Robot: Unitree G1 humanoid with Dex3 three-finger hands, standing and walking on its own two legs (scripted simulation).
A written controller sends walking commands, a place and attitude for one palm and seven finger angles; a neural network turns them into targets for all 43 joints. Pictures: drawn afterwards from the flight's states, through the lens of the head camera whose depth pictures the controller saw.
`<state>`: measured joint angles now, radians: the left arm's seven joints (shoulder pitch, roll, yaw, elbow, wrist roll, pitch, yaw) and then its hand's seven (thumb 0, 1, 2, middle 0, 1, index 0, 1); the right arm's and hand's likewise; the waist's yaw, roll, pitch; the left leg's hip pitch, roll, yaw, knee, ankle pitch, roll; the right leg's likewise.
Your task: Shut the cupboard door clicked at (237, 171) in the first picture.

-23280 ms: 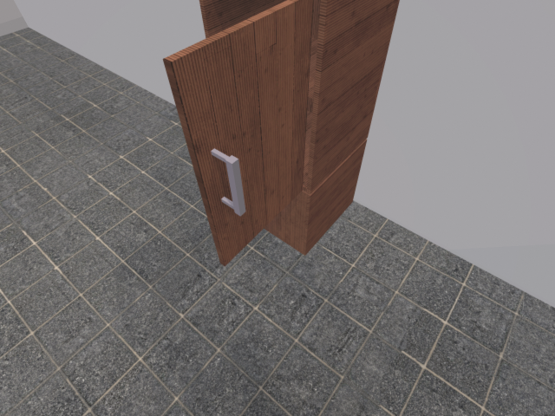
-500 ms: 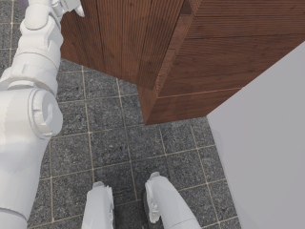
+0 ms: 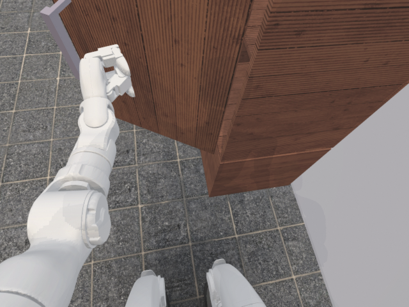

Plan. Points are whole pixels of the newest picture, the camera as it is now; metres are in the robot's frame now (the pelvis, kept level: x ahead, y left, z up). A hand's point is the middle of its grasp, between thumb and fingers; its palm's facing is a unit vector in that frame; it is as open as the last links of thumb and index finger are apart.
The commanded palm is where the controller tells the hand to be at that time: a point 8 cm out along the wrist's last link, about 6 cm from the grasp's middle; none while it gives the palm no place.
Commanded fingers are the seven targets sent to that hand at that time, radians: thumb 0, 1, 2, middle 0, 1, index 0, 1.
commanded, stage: pull the fist back off the door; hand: left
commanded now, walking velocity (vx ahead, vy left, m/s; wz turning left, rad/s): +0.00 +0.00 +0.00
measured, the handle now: (73, 42) +0.65 +0.19 +0.07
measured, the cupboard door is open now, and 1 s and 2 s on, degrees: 59 59 59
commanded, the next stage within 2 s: draw the hand back to the body in 0.24 s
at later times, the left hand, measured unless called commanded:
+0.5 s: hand (127, 96) +0.49 +0.08 +0.09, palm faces +0.09 -1.00 -0.03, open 3.1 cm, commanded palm +0.43 +0.13 +0.10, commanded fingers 0.00 0.90 0.90 -1.30 -1.50 -1.30 -1.50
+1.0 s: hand (37, 165) +0.33 +0.17 +0.16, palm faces +0.06 -0.98 -0.17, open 3.1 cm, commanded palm +0.29 +0.22 +0.18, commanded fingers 0.00 0.90 0.90 -0.94 -1.11 -0.94 -1.11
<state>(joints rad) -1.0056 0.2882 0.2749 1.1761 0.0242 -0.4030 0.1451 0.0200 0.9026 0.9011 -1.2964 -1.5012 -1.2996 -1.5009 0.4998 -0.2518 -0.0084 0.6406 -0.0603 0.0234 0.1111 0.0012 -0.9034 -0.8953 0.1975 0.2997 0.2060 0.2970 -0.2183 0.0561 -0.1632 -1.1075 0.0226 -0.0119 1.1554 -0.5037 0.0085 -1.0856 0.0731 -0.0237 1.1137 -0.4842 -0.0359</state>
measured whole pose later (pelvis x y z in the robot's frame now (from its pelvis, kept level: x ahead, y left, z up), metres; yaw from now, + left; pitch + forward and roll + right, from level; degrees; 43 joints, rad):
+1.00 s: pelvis +0.01 +0.01 +0.08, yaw +1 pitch +4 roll +0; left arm -0.07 0.26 0.04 0.22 -0.10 -0.15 0.01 0.02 0.90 0.90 -1.18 -1.36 -1.18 -1.36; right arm 0.21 -0.24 0.00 0.54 0.08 0.06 -0.07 0.01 -0.91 -0.90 0.19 0.30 0.20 0.30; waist -0.03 0.02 -0.08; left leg -0.41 -0.02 0.01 0.69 -0.35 0.02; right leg -0.41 0.04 0.01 0.69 -0.36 -0.02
